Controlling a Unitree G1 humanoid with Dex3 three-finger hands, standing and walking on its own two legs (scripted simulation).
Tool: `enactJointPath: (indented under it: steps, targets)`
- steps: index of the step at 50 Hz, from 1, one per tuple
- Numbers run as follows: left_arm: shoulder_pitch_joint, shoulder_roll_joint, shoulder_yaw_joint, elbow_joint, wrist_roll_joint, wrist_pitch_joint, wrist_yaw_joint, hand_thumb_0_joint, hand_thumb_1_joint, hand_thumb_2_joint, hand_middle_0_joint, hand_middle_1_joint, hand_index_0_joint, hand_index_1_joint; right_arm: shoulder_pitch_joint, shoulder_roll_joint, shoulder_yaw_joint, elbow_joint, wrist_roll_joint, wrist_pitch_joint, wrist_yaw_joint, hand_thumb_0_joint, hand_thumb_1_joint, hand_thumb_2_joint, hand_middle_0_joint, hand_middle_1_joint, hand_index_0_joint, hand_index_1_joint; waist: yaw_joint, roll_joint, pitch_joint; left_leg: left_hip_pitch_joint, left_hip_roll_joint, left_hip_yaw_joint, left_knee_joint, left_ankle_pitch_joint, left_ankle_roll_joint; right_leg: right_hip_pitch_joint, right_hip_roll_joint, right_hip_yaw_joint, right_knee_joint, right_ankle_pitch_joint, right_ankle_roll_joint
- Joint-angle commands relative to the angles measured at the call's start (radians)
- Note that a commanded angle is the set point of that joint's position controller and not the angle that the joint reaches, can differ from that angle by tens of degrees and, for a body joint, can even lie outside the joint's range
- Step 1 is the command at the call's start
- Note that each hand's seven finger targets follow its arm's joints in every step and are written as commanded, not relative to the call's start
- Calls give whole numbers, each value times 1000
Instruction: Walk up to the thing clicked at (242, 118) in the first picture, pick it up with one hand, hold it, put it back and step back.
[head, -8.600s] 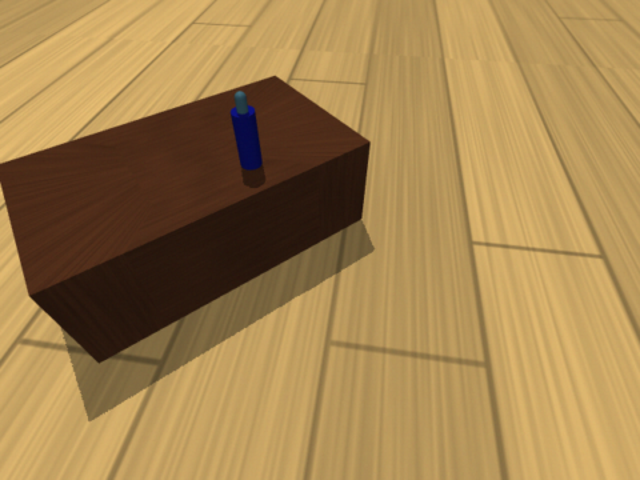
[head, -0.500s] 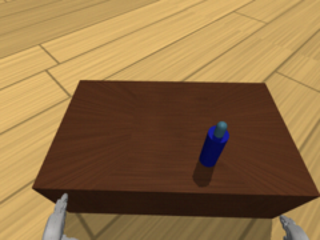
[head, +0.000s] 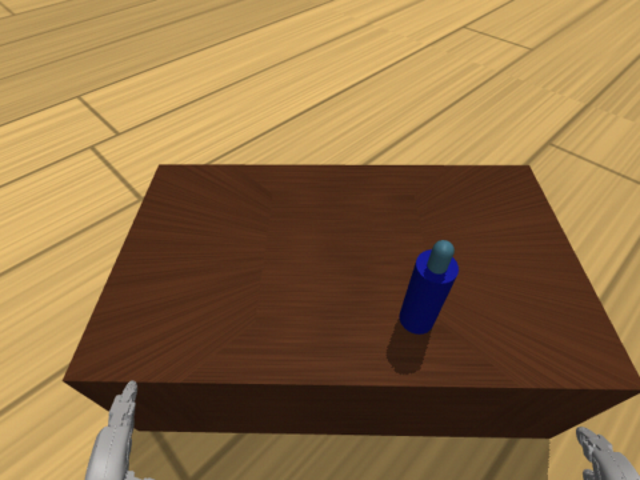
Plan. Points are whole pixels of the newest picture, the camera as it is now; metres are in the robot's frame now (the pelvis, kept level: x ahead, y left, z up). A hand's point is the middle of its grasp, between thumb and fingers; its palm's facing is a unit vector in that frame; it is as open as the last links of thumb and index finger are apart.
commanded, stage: go down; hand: right
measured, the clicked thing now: (429, 286) +0.50 -0.18 -0.18
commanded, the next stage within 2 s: approach in 1.52 s
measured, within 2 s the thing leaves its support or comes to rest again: neither
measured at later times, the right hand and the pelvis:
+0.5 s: hand (590, 399) +0.24 -0.31 -0.02, palm faces +0.20 +0.94 -0.26, open 17.4 cm; pelvis -0.02 +0.00 +0.00, yaw -1 degrees
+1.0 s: hand (609, 312) +0.34 -0.35 +0.03, palm faces +0.19 +0.98 -0.10, open 17.6 cm; pelvis -0.03 +0.00 +0.00, yaw +1 degrees
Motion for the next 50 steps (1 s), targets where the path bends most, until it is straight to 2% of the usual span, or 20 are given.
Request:
enactJointPath:
  steps: [1, 2, 4, 7, 8, 9, 11, 15, 17, 19, 23, 25, 28, 31, 34, 39, 41, 45, 47, 50]
  targets:
    - [1, 142, 70, -183, -2, -48, 20, 0, -538, 46, -58, -57, -57, -59, -31, -228, -113, -187, -5, -33, -7, 0, 554, -25, 35, 54, 41, 54, -2, -24, -115, 62, -29, -16, -105, 282, 13, 94, 33, -5, -114, 312, -18]
    - [-3, 136, 64, -182, -4, -50, 19, 0, -538, 48, -59, -61, -59, -61, -16, -201, -94, -165, -5, -30, -3, 0, 536, -31, 33, 53, 40, 54, -1, -28, -81, 47, -28, -15, -107, 256, 14, 78, 33, -5, -120, 286, -16]
    - [4, 149, 76, -198, -5, -50, 21, 0, -537, 47, -59, -59, -59, -59, -22, -237, -123, -192, -3, -34, -2, 0, 558, -35, 28, 57, 38, 57, -6, -50, -100, 50, -30, -14, -100, 259, 17, 87, 32, -2, -120, 298, -14]
    - [10, 145, 69, -222, -7, -51, 22, 0, -544, 51, -60, -59, -58, -62, -16, -224, -116, -201, -1, -31, 5, 0, 541, -38, 30, 56, 39, 56, -3, -45, -110, 52, -30, -13, -89, 276, 16, 93, 30, 3, -113, 331, -11]
    - [6, 145, 66, -225, -4, -50, 23, 0, -541, 49, -60, -61, -60, -62, -53, -266, -148, -233, -2, -39, 0, 0, 543, -33, 31, 54, 41, 54, -5, -64, -122, 57, -27, -17, -92, 286, 16, 94, 33, 0, -109, 332, -11]
    - [7, 129, 46, -244, -4, -52, 26, 0, -544, 53, -61, -62, -60, -63, -76, -255, -137, -247, -2, -46, 2, 0, 529, -38, 31, 54, 40, 54, 3, -48, -129, 63, -27, -16, -90, 298, 14, 108, 30, 2, -106, 342, -12]
    - [-11, 145, 61, -265, -5, -58, 34, 0, -547, 56, -61, -61, -58, -64, -131, -280, -154, -247, 1, -60, -2, 0, 532, -38, 31, 54, 40, 54, 14, -29, -114, 56, -26, -21, -99, 260, 11, 94, 30, 3, -110, 288, -15]
    - [8, 127, 46, -159, 1, -74, 41, 0, -543, 50, -60, -59, -59, -61, -269, -308, -190, -204, 21, -106, 6, 0, 534, -29, 37, 51, 44, 51, 18, -100, -72, 12, -22, -30, -98, 194, 17, 84, 26, 9, -127, 218, -14]
    - [20, 138, 58, -130, 3, -87, 43, 0, -544, 49, -59, -57, -57, -60, -320, -345, -225, -198, 37, -132, 20, 0, 543, -22, 40, 49, 45, 49, 25, -106, -114, 21, -20, -32, -93, 215, 16, 99, 27, 12, -120, 231, -18]
    - [1, 123, 30, -112, 4, -100, 41, 0, -539, 46, -58, -58, -58, -59, -400, -362, -234, -176, 50, -157, 42, 0, 543, -22, 39, 50, 44, 50, 28, -118, -107, 9, -21, -31, -94, 206, 16, 98, 24, 15, -126, 220, -17]
    - [-72, 196, 89, -108, -1, -119, 50, 0, -536, 45, -56, -56, -56, -56, -549, -401, -260, 28, 69, -194, 99, 0, 542, -16, 45, 47, 47, 47, 50, -60, -141, 14, -23, -23, -97, 227, 11, 108, 18, 30, -125, 232, -22]
    - [-74, 184, 64, -89, -1, -126, 49, 0, -537, 45, -56, -57, -56, -57, -626, -404, -260, 146, 77, -213, 134, 0, 503, -16, 53, 44, 51, 44, 55, -33, -150, 14, -24, -21, -98, 241, 13, 107, 16, 32, -122, 246, -26]
    - [-85, 170, 31, -120, -7, -135, 45, 0, -539, 46, -55, -55, -54, -55, -664, -465, -289, 262, 81, -252, 182, 0, 527, -18, 50, 45, 50, 45, 27, -14, -169, 50, -23, -26, -117, 243, 14, 106, 21, 23, -127, 251, -30]
    - [-53, 143, -5, -91, -4, -129, 35, 0, -540, 48, -55, -54, -54, -54, -691, -505, -316, 376, 79, -299, 224, 0, 534, -23, 48, 48, 48, 48, 11, -44, -200, 76, -24, -32, -103, 318, 22, 124, 26, 14, -125, 343, -26]
    - [-67, 159, 18, -28, 1, -121, 24, 0, -535, 43, -54, -54, -55, -53, -753, -585, -361, 447, 80, -359, 246, 0, 548, -15, 50, 47, 50, 47, -5, -67, -171, 60, -24, -43, -98, 335, 26, 92, 28, 5, -116, 362, -27]
    - [-130, 160, 15, -91, 9, -117, 10, 0, -541, 48, -54, -52, -54, -52, -929, -680, -410, 444, 71, -478, 260, 0, 595, -24, 38, 52, 43, 52, 24, -87, -242, 59, -31, -53, -92, 316, 32, 93, 23, 7, -115, 336, -33]
    - [-134, 169, 16, -106, 7, -112, 16, 0, -538, 49, -53, -52, -54, -51, -1007, -688, -403, 422, 81, -511, 272, 0, 604, -27, 36, 53, 41, 53, 37, -105, -289, 72, -37, -50, -97, 307, 34, 141, 21, 9, -127, 328, -34]
    - [-84, 125, -26, -7, 10, -103, 9, 0, -549, 56, -55, -54, -53, -57, -986, -602, -345, 586, 100, -541, 316, 0, 571, -29, 42, 51, 44, 51, 65, -91, -268, -3, -39, -54, -91, 316, 30, 124, 22, 10, -107, 335, -37]
    - [-113, 206, 36, -57, 16, -108, 23, 0, -546, 54, -55, -53, -53, -55, -1115, -729, -381, 507, 89, -564, 316, 0, 567, -29, 43, 51, 45, 51, 77, -152, -361, -10, -39, -52, -93, 316, 33, 190, 17, 13, -104, 347, -30]
    - [-54, 202, 35, 7, 16, -91, 14, 0, -539, 50, -54, -55, -55, -54, -1047, -679, -360, 652, 95, -562, 324, 0, 547, -30, 46, 49, 47, 49, 75, -105, -231, -41, -47, -33, -101, 273, 32, 128, 17, 23, -124, 306, -30]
